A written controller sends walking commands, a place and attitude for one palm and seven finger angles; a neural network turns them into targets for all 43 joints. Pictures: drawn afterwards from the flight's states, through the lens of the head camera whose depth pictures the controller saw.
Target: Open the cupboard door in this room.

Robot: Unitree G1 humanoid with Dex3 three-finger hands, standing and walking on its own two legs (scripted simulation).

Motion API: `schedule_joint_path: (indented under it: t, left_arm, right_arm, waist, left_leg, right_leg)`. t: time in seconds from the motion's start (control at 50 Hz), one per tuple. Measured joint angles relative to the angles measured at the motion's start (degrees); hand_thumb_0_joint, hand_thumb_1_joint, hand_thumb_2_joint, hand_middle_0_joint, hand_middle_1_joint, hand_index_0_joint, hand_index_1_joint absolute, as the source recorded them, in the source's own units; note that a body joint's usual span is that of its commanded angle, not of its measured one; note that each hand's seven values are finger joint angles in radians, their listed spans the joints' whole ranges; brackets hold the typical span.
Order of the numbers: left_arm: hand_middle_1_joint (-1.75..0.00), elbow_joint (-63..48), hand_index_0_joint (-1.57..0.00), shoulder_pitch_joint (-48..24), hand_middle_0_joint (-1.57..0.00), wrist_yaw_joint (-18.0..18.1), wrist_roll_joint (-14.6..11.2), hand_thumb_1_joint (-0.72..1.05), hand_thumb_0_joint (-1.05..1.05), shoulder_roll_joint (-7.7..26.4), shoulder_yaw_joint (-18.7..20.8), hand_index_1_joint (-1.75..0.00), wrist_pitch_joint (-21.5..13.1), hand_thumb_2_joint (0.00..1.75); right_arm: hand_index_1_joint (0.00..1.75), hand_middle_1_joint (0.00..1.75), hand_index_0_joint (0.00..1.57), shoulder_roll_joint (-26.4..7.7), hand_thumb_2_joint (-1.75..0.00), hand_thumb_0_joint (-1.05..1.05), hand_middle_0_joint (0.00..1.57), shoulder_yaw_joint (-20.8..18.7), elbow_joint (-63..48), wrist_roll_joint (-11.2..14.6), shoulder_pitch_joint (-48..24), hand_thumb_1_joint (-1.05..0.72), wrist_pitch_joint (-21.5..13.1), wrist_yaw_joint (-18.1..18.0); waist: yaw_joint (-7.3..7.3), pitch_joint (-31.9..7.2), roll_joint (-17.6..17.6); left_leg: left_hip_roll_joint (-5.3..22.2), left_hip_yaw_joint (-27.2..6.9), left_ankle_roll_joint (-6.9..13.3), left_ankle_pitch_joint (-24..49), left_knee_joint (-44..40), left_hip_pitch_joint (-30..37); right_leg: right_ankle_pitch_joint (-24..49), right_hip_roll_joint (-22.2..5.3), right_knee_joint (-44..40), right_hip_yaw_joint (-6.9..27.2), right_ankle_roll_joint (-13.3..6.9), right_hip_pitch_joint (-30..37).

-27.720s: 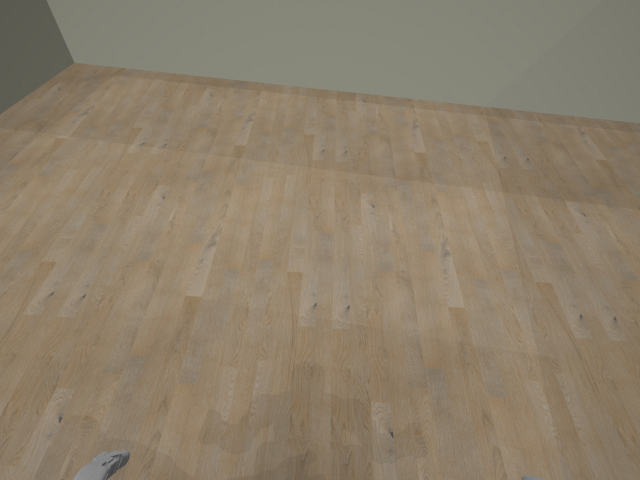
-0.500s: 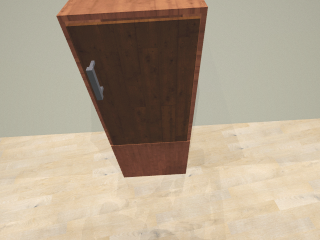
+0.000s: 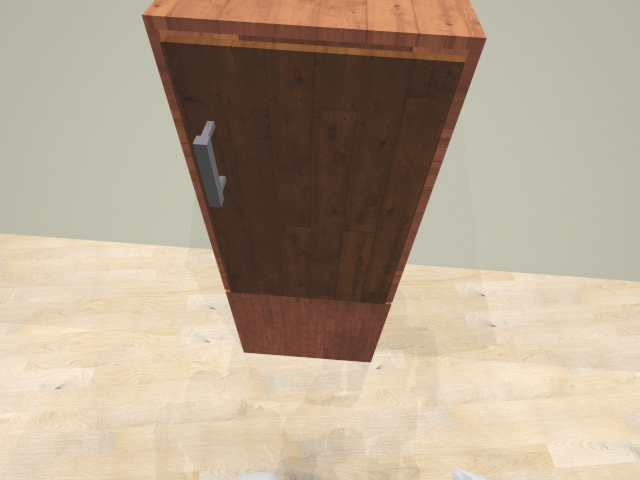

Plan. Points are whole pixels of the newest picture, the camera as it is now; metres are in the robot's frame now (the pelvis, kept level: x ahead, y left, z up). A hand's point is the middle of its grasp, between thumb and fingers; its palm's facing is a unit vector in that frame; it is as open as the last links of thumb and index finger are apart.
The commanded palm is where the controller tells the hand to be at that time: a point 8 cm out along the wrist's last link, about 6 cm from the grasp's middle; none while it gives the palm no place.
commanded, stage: come to a stop and stand still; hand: left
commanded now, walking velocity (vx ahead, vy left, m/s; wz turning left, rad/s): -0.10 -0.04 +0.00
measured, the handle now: (212, 165) +0.51 +0.23 +0.08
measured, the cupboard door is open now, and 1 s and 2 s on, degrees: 0 0 0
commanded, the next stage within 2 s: look again from close up in 1.14 s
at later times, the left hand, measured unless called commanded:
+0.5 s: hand out of the picture -0.03 +0.18 -0.16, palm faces +0.07 -0.97 -0.22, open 7.4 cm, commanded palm none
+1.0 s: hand out of the picture -0.05 +0.14 -0.17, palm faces +0.09 -0.99 -0.13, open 7.4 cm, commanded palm none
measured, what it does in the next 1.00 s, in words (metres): stands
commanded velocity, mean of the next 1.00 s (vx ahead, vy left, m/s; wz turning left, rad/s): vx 0.00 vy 0.00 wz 0.00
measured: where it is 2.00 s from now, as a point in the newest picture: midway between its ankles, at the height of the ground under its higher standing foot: outside the picture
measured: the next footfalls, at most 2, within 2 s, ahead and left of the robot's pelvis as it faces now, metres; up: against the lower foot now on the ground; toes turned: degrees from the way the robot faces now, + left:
none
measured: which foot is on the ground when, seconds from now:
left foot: down 0.00-1.00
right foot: down 0.00-1.00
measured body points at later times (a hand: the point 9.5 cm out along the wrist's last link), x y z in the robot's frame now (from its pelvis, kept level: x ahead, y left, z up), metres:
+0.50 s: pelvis -0.03 +0.01 +0.01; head -0.02 +0.00 +0.46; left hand -0.03 +0.23 -0.15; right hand -0.03 -0.22 -0.16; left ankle +0.07 +0.09 -0.73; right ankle -0.02 -0.10 -0.73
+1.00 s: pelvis -0.02 +0.01 +0.01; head -0.02 +0.01 +0.46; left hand -0.06 +0.20 -0.16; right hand -0.05 -0.19 -0.16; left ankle +0.07 +0.09 -0.73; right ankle -0.02 -0.10 -0.73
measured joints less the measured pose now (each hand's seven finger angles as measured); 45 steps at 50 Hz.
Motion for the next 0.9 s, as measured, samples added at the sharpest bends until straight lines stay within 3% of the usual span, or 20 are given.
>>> schedule_joint_path:
  t: [0.08, 0.18, 0.28, 0.46, 0.54, 0.62, 0.72, 0.9]
  left_arm:
    - [-0.30, -1.79, -0.21, -0.85, -0.20, 0.03, 0.34, 0.90, 0.01, 1.01, 0.48, -0.30, 0.09, 0.90]
    - [-0.30, -2.57, -0.20, -1.26, -0.20, 0.06, 0.40, 0.90, 0.00, 3.29, 1.18, -0.30, 0.58, 0.90]
    - [-0.30, -2.54, -0.20, -2.64, -0.20, -0.17, 0.37, 0.90, 0.01, 4.71, 1.53, -0.30, 1.21, 0.90]
    - [-0.30, -1.96, -0.20, -2.12, -0.19, -0.79, 0.58, 0.91, 0.00, 3.24, 1.07, -0.30, 0.50, 0.90]
    - [-0.30, 0.35, -0.20, 1.56, -0.19, -0.62, 0.46, 0.90, 0.00, 2.36, 0.68, -0.30, 0.15, 0.90]
    - [-0.30, 3.34, -0.20, 4.08, -0.20, -0.32, -0.10, 0.90, 0.00, 1.73, 0.44, -0.30, 0.59, 0.90]
    - [-0.30, 5.14, -0.20, 4.55, -0.20, -0.33, -0.41, 0.90, 0.01, 1.12, 0.09, -0.30, 0.61, 0.90]
    - [-0.30, 2.75, -0.20, 2.62, -0.20, -0.45, 0.09, 0.90, 0.00, -0.81, -0.07, -0.30, -0.64, 0.90]
  right_arm:
    - [0.30, 0.30, 0.21, -0.43, -0.90, 0.00, 0.20, -0.58, -0.52, -0.11, -0.70, -0.91, 0.92, 0.42]
    - [0.30, 0.30, 0.21, -0.85, -0.90, -0.01, 0.20, -1.76, -0.03, 0.01, 1.94, -0.92, 1.31, 0.67]
    - [0.30, 0.30, 0.20, -2.43, -0.90, -0.01, 0.20, -1.59, 1.90, -0.76, 6.16, -0.93, 1.38, 0.85]
    - [0.29, 0.30, 0.20, -2.86, -0.90, 0.00, 0.20, -0.91, 6.09, -0.94, 10.95, -0.92, 1.95, 1.08]
    - [0.29, 0.30, 0.20, -1.88, -0.90, 0.01, 0.20, -0.68, 7.08, -0.69, 11.50, -0.91, 1.89, 1.19]
    - [0.29, 0.30, 0.20, -0.38, -0.90, 0.01, 0.20, -0.26, 7.34, -0.49, 11.94, -0.91, 1.26, 1.12]
    - [0.29, 0.30, 0.20, 1.68, -0.90, 0.00, 0.20, 0.53, 8.47, -0.46, 13.62, -0.91, 0.70, 0.69]
    - [0.29, 0.30, 0.20, 3.33, -0.90, 0.00, 0.20, 0.61, 9.25, -0.59, 15.32, -0.91, 0.56, 0.24]
  waist:
    - [-0.61, 0.21, 2.18]
    - [-2.56, -0.79, 2.48]
    - [-3.75, -2.28, 1.35]
    - [-3.65, -3.12, 1.52]
    - [-3.34, -3.83, 1.73]
    - [-3.78, -4.05, 2.07]
    - [-4.09, -4.36, 1.32]
    - [-3.47, -5.01, -0.17]
  left_leg:
    - [0.73, 0.11, -0.22, 0.62, 0.37, -1.19]
    - [0.87, -0.12, -1.07, 0.14, 1.94, -1.84]
    - [0.32, 0.02, 0.32, 0.71, 0.87, -1.06]
    - [-1.96, 0.04, 0.56, 5.95, -8.06, 0.68]
    - [-2.02, -0.26, -1.02, 2.98, -8.24, 1.38]
    - [-0.32, -1.29, -2.47, -0.40, -3.56, 0.24]
    - [0.91, -2.08, -1.12, 3.10, -1.29, 0.45]
    - [-1.50, -1.89, -0.22, 3.18, -5.64, 0.61]
  right_leg:
    - [1.12, 0.65, -0.25, 0.16, -0.23, -1.07]
    - [0.89, 0.61, 0.98, -0.03, -0.60, -1.47]
    - [1.22, 0.20, 0.51, 0.03, 0.10, -0.93]
    - [0.87, -0.36, -1.52, 1.40, -0.14, -2.20]
    - [5.21, -0.04, -4.77, 1.63, -0.50, -0.54]
    - [5.20, 1.65, -5.46, 1.13, -1.03, 0.84]
    - [3.65, 2.92, -3.68, 0.71, -1.15, 1.71]
    - [4.54, 1.23, -5.08, 1.51, -0.25, 0.32]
